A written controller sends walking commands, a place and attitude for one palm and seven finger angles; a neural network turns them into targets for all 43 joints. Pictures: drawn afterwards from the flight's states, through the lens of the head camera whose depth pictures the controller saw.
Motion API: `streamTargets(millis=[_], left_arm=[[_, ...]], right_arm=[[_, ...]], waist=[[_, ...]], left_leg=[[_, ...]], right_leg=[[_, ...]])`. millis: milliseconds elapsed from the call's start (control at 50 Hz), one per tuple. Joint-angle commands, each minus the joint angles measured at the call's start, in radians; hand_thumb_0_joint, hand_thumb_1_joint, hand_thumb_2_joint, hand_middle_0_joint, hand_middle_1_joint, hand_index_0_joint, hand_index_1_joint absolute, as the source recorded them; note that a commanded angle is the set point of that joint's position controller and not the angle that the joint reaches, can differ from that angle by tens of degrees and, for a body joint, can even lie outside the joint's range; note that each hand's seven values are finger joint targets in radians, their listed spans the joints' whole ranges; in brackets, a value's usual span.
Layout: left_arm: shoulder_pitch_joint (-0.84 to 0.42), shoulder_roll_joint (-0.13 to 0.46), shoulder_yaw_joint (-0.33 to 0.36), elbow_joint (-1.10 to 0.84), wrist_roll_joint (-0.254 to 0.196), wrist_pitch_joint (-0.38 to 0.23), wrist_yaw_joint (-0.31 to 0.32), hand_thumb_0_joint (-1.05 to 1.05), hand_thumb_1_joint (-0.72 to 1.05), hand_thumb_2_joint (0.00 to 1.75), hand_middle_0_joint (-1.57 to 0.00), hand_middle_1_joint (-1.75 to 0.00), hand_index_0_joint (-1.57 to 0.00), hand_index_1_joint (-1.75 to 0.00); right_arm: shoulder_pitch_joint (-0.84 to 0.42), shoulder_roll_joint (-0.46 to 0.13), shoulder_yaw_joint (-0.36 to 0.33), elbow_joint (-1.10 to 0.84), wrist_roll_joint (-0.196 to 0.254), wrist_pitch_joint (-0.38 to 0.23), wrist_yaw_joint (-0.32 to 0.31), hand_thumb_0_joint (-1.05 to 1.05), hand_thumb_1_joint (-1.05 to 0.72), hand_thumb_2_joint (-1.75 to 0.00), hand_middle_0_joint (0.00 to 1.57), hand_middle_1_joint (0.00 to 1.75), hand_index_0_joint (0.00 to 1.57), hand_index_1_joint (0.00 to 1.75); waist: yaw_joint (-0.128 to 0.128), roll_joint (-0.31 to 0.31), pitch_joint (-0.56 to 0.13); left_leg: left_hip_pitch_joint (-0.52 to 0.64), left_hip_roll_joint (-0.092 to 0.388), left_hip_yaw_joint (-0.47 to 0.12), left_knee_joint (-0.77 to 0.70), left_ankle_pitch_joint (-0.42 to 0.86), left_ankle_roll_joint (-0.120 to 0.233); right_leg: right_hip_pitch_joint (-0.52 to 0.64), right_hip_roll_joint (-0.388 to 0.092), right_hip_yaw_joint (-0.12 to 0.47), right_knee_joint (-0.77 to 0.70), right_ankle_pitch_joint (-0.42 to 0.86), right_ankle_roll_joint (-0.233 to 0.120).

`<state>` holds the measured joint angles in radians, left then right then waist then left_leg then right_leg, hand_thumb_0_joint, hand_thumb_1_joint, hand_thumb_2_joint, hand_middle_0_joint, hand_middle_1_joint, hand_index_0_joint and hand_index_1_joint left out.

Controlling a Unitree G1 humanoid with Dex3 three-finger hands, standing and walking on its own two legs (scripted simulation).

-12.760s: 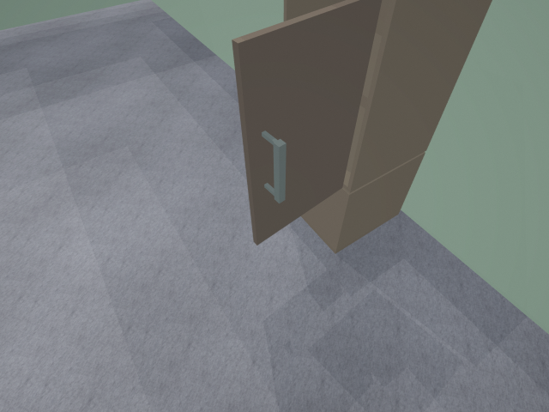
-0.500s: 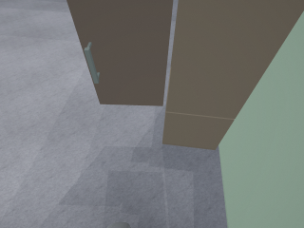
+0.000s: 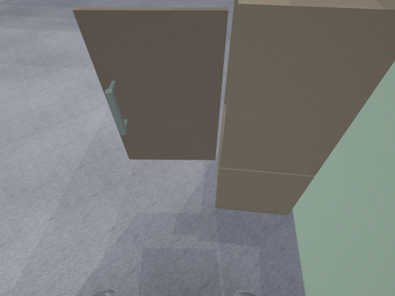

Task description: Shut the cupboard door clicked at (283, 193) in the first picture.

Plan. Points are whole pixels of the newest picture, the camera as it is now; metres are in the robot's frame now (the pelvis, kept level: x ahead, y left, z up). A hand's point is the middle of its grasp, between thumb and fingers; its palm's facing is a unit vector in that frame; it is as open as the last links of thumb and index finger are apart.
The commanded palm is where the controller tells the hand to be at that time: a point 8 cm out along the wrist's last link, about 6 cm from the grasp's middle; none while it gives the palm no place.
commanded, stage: take the last steps up to it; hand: left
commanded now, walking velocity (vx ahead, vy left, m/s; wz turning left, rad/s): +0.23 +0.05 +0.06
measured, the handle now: (118, 109) +0.65 +0.27 -0.04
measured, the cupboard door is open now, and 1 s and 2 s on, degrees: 96 96 96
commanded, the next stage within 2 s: come to a stop and stand still in 0.28 s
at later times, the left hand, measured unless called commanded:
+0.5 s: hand out of the picture +0.10 +0.20 -0.19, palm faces +0.14 -0.97 -0.18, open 7.3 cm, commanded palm none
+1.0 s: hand (132, 267) +0.21 +0.17 -0.16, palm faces +0.05 -0.97 -0.24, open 7.4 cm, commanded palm none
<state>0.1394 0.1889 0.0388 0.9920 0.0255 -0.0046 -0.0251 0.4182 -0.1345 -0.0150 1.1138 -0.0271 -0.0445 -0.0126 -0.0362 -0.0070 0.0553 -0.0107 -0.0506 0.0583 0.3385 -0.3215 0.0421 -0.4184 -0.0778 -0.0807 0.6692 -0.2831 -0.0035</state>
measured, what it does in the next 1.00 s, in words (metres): walks ahead: right foot, then left foot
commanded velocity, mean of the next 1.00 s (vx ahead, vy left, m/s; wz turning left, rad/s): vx -0.02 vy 0.02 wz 0.01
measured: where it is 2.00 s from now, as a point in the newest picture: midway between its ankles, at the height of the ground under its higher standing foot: outside the picture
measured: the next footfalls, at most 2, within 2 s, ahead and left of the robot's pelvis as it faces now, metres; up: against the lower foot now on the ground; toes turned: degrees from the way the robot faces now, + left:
right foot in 0.04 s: +0.12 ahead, -0.11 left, +0.00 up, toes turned -6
left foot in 0.44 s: +0.24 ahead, +0.14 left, +0.00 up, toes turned +9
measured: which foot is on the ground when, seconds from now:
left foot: down 0.00-0.04, up 0.06-0.42, down 0.44-0.82, up 0.84-1.00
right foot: up 0.00-0.02, down 0.04-0.44, up 0.46-0.80, down 0.82-1.00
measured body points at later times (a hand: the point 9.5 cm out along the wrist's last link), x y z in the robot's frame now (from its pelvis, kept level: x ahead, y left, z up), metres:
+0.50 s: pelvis +0.15 +0.03 -0.01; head +0.17 +0.04 +0.44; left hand +0.09 +0.25 -0.17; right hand +0.27 -0.20 -0.15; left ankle +0.20 +0.13 -0.74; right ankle +0.08 -0.10 -0.73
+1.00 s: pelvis +0.16 -0.02 +0.00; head +0.18 -0.04 +0.45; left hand +0.21 +0.22 -0.14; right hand +0.19 -0.28 -0.16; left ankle +0.13 +0.10 -0.70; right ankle +0.15 -0.13 -0.74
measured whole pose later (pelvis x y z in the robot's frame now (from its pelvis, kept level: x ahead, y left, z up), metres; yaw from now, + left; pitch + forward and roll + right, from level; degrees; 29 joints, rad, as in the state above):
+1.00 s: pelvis +0.16 -0.02 +0.00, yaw +2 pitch +0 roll +2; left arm 0.20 0.17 0.03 1.00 0.03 0.00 0.02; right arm 0.22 -0.24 -0.07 1.06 -0.01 0.07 -0.01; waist 0.00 0.01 0.04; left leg -0.35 0.00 0.04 0.84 -0.45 -0.04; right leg -0.23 -0.04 -0.05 0.52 -0.29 -0.02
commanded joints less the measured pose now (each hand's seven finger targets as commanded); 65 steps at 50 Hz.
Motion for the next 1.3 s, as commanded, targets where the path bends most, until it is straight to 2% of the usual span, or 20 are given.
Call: streamTargets(millis=[0,20,40,160,300,360,400,420,440,560,740,760,800,840,1020,1100,1140,1220,1240,1280], left_arm=[[0.221,0.144,0.045,0.005,-0.001,-0.047,0.012,0.00,0.90,0.90,-0.20,-0.30,-0.20,-0.30],[0.335,0.237,0.068,0.038,-0.002,-0.050,0.024,0.00,0.90,0.90,-0.20,-0.30,-0.20,-0.30],[0.355,0.241,0.068,0.038,-0.014,-0.046,0.031,0.00,0.90,0.90,-0.20,-0.30,-0.20,-0.30],[0.139,0.070,0.028,-0.001,-0.010,-0.068,0.038,0.00,0.90,0.90,-0.20,-0.30,-0.20,-0.30],[0.195,0.121,0.036,0.056,-0.005,-0.076,0.031,0.00,0.90,0.90,-0.20,-0.30,-0.20,-0.30],[0.174,0.126,0.034,0.071,-0.006,-0.063,0.033,0.00,0.90,0.90,-0.20,-0.30,-0.20,-0.30],[0.217,0.056,0.009,0.069,-0.013,-0.049,0.040,0.00,0.90,0.90,-0.20,-0.30,-0.20,-0.30],[0.239,0.020,-0.007,0.068,-0.024,-0.039,0.047,0.00,0.90,0.90,-0.20,-0.30,-0.20,-0.30],[0.243,0.018,-0.012,0.074,-0.025,-0.026,0.057,0.00,0.90,0.90,-0.20,-0.30,-0.20,-0.30],[0.229,0.079,0.011,0.072,-0.017,0.040,0.055,0.00,0.90,0.90,-0.20,-0.30,-0.20,-0.30],[0.244,0.056,0.037,-0.010,-0.007,0.050,0.045,0.00,0.90,0.90,-0.20,-0.30,-0.20,-0.30],[0.272,0.073,0.040,-0.006,-0.002,0.042,0.048,0.00,0.90,0.90,-0.20,-0.30,-0.20,-0.30],[0.183,0.204,0.047,-0.036,0.009,0.019,0.057,0.00,0.90,0.90,-0.20,-0.30,-0.20,-0.30],[0.099,0.195,0.034,-0.062,0.005,0.008,0.057,0.00,0.90,0.90,-0.20,-0.30,-0.20,-0.30],[0.131,0.209,0.047,-0.005,-0.004,-0.011,0.060,0.00,0.90,0.90,-0.20,-0.30,-0.20,-0.30],[0.102,0.139,0.029,0.001,-0.024,-0.002,0.052,0.00,0.90,0.90,-0.20,-0.30,-0.20,-0.30],[0.089,0.095,0.015,0.003,-0.018,0.011,0.053,0.00,0.90,0.90,-0.20,-0.30,-0.20,-0.30],[0.074,0.095,0.011,0.032,-0.013,0.017,0.048,0.00,0.90,0.90,-0.20,-0.30,-0.20,-0.30],[0.212,0.090,-0.016,0.071,-0.009,-0.014,0.099,0.00,0.90,0.90,-0.20,-0.30,-0.20,-0.30],[0.136,0.141,-0.006,0.026,-0.012,-0.026,0.085,0.00,0.90,0.90,-0.20,-0.30,-0.20,-0.30]], right_arm=[[0.008,-0.131,-0.028,-0.036,0.017,-0.017,-0.009,0.00,-0.90,-0.90,0.20,0.30,0.20,0.30],[0.025,-0.100,-0.026,-0.066,0.022,-0.014,-0.002,0.00,-0.90,-0.90,0.20,0.30,0.20,0.30],[-0.036,-0.134,-0.036,-0.078,0.017,-0.007,0.001,0.00,-0.90,-0.90,0.20,0.30,0.20,0.30],[-0.054,-0.043,-0.037,-0.055,0.002,0.036,0.023,0.00,-0.90,-0.90,0.20,0.30,0.20,0.30],[-0.173,-0.039,-0.038,-0.109,0.005,0.020,0.036,0.00,-0.90,-0.90,0.20,0.30,0.20,0.30],[-0.136,-0.066,-0.037,-0.100,0.003,0.002,0.030,0.00,-0.90,-0.90,0.20,0.30,0.20,0.30],[-0.027,-0.176,-0.048,-0.073,-0.002,-0.016,0.008,0.00,-0.90,-0.90,0.20,0.30,0.20,0.30],[-0.018,-0.222,-0.051,-0.074,0.005,-0.008,-0.009,0.00,-0.90,-0.90,0.20,0.30,0.20,0.30],[-0.065,-0.212,-0.040,-0.083,0.003,0.006,-0.022,0.00,-0.90,-0.90,0.20,0.30,0.20,0.30],[-0.187,-0.230,-0.045,-0.104,0.011,0.040,-0.054,0.00,-0.90,-0.90,0.20,0.30,0.20,0.30],[-0.285,-0.232,-0.077,-0.145,0.004,0.066,-0.037,0.00,-0.90,-0.90,0.20,0.30,0.20,0.30],[-0.286,-0.213,-0.076,-0.147,0.010,0.070,-0.031,0.00,-0.90,-0.90,0.20,0.30,0.20,0.30],[-0.279,-0.114,-0.060,-0.174,0.023,0.090,-0.008,0.00,-0.90,-0.90,0.20,0.30,0.20,0.30],[-0.277,-0.109,-0.059,-0.164,0.016,0.101,0.008,0.00,-0.90,-0.90,0.20,0.30,0.20,0.30],[-0.191,-0.111,-0.044,-0.116,0.022,0.070,0.001,0.00,-0.90,-0.90,0.20,0.30,0.20,0.30],[-0.127,-0.161,-0.042,-0.092,0.013,0.047,-0.010,0.00,-0.90,-0.90,0.20,0.30,0.20,0.30],[-0.169,-0.196,-0.038,-0.101,0.009,0.053,-0.015,0.00,-0.90,-0.90,0.20,0.30,0.20,0.30],[-0.162,-0.155,-0.023,-0.078,0.010,0.050,-0.018,0.00,-0.90,-0.90,0.20,0.30,0.20,0.30],[-0.240,-0.177,-0.019,-0.147,0.023,0.025,-0.009,0.00,-0.90,-0.90,0.20,0.30,0.20,0.30],[-0.119,-0.124,-0.010,-0.152,0.011,0.017,-0.008,0.00,-0.90,-0.90,0.20,0.30,0.20,0.30]], waist=[[0.135,-0.078,-0.077],[0.157,-0.280,-0.129],[0.172,-0.194,-0.108],[0.028,-0.117,0.035],[0.061,-0.107,-0.016],[0.023,-0.115,-0.019],[-0.007,0.121,-0.127],[0.002,0.267,-0.168],[0.015,0.192,-0.139],[0.023,0.120,-0.110],[0.071,0.144,-0.120],[0.087,0.074,-0.118],[0.066,-0.312,-0.033],[0.048,-0.116,-0.012],[0.077,-0.131,-0.087],[0.056,0.016,-0.107],[0.073,0.074,-0.069],[0.063,0.075,0.018],[0.085,0.141,0.011],[0.031,0.208,-0.108]], left_leg=[[-0.360,0.127,-0.052,0.274,0.162,0.042],[-0.566,0.014,0.042,0.513,-0.165,-0.012],[-0.606,0.052,-0.015,0.728,-0.306,-0.016],[-0.473,0.154,-0.036,0.658,0.017,-0.057],[-0.405,0.107,0.032,0.320,0.078,-0.080],[-0.215,0.071,0.057,0.143,0.176,-0.073],[0.037,0.258,-0.152,0.090,0.520,-0.002],[0.034,0.414,-0.272,0.052,0.781,0.091],[-0.060,0.435,-0.248,0.028,0.828,0.135],[-0.090,0.418,-0.178,0.055,0.944,0.150],[-0.280,0.348,-0.111,0.083,0.401,0.087],[-0.326,0.286,-0.082,0.139,0.253,0.044],[-0.405,0.064,0.016,0.431,-0.227,-0.067],[-0.346,0.070,-0.051,0.567,-0.197,-0.062],[-0.328,0.046,-0.008,0.229,-0.090,-0.098],[-0.095,0.170,-0.120,0.035,0.325,-0.038],[-0.237,0.244,-0.150,0.007,0.248,0.010],[-0.275,0.176,-0.122,-0.040,0.114,-0.022],[-0.230,0.173,-0.043,0.174,0.310,-0.042],[-0.188,0.155,-0.085,0.117,0.355,-0.032]], right_leg=[[0.534,-0.069,0.139,-0.223,0.049,-0.059],[0.691,-0.326,0.452,-0.349,0.004,-0.165],[0.607,-0.414,0.557,-0.445,-0.042,-0.235],[0.166,-0.232,0.141,-0.533,0.053,-0.150],[0.282,-0.220,0.090,-0.447,0.275,-0.148],[0.212,-0.173,0.047,-0.339,0.245,-0.098],[0.069,-0.036,-0.041,-0.061,0.085,-0.013],[0.055,0.013,-0.042,0.082,-0.267,0.022],[0.107,0.004,0.026,0.141,-0.347,0.021],[0.058,0.005,0.066,0.216,-0.252,0.034],[0.223,0.040,0.031,-0.038,-0.044,0.009],[0.290,0.030,0.053,-0.183,0.074,0.007],[0.144,-0.288,0.401,-0.449,0.127,-0.125],[0.021,-0.272,0.331,-0.465,-0.030,-0.181],[0.381,-0.234,0.245,-0.269,0.590,-0.163],[0.202,-0.089,0.129,-0.177,0.308,-0.037],[0.269,-0.022,0.070,-0.226,0.066,0.002],[0.258,-0.021,0.091,-0.272,0.077,-0.018],[0.202,-0.080,0.135,-0.222,0.375,-0.028],[0.236,-0.078,0.136,-0.141,0.303,-0.067]])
